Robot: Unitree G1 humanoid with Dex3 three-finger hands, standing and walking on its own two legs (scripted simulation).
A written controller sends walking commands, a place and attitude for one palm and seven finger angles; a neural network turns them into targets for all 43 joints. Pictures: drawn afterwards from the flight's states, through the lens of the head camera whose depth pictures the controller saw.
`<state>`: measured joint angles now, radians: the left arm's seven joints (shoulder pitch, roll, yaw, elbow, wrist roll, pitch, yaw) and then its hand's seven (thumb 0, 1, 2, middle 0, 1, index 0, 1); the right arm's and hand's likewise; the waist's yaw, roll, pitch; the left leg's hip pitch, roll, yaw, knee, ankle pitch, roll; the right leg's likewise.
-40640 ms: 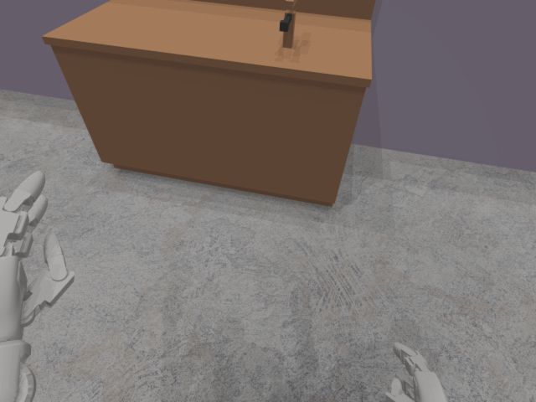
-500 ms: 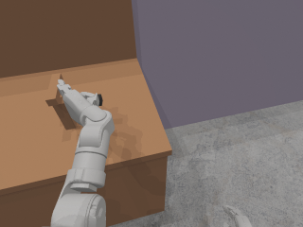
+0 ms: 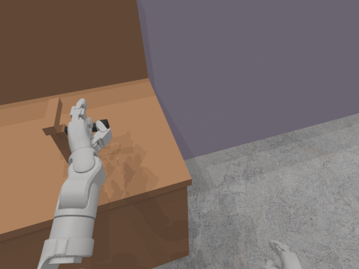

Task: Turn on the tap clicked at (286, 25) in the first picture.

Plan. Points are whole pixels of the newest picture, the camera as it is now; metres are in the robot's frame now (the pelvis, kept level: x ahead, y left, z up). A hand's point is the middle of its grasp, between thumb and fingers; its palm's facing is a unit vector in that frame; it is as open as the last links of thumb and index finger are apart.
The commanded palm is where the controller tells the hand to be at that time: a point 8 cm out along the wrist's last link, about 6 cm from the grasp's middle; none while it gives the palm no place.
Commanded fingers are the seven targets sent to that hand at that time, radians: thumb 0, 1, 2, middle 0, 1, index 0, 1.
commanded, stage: draw the hand back beside the body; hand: left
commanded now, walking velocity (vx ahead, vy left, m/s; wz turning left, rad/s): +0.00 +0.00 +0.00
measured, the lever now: (103, 126) +0.47 +0.26 +0.08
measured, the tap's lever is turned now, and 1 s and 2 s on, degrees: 81 81 81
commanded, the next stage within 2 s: step back with the hand held close in 1.24 s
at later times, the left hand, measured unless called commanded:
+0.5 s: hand (73, 167) +0.26 +0.23 +0.15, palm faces +0.29 -0.92 -0.26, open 7.6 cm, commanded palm +0.22 +0.28 +0.17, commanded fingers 0.00 0.90 0.90 -0.19 -0.26 -0.19 -0.26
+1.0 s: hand (29, 192) +0.20 +0.28 +0.15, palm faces +0.40 -0.85 -0.34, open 7.5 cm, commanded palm +0.16 +0.32 +0.17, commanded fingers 0.00 0.90 0.90 -0.20 -0.30 -0.20 -0.30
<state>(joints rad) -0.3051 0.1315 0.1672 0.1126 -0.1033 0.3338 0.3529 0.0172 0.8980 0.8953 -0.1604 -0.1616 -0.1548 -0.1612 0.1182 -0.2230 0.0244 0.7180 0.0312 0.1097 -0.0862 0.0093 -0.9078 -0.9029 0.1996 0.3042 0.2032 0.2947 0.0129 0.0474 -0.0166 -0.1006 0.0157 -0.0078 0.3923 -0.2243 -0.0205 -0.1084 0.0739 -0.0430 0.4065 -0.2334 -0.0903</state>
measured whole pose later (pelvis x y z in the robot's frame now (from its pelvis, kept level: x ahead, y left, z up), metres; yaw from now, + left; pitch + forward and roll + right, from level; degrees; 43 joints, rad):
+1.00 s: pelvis +0.00 +0.04 +0.00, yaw +1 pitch -6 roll +0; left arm 0.42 0.33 0.26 -0.36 -0.08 -0.10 0.12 0.02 0.89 0.90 -0.21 -0.30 -0.20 -0.29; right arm 0.18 -0.22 0.00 0.64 0.00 -0.04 -0.03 0.01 -0.91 -0.90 0.20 0.30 0.20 0.29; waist 0.05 0.06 0.04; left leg -0.06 -0.02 0.00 0.38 -0.23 0.02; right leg -0.04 0.04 -0.04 0.34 -0.21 -0.04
